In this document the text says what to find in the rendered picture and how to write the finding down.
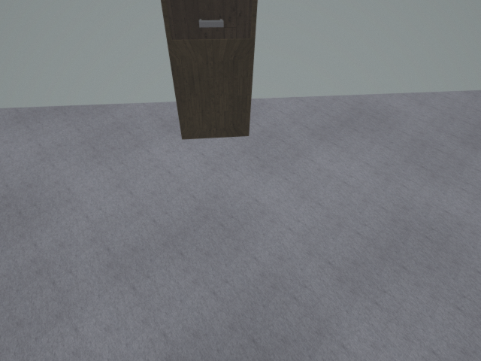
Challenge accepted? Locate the handle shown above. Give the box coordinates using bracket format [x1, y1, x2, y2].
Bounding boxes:
[199, 19, 224, 28]

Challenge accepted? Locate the cabinet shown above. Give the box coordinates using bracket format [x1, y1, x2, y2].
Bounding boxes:
[161, 0, 258, 139]

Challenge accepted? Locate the drawer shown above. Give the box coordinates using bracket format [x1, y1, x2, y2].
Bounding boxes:
[166, 0, 253, 40]

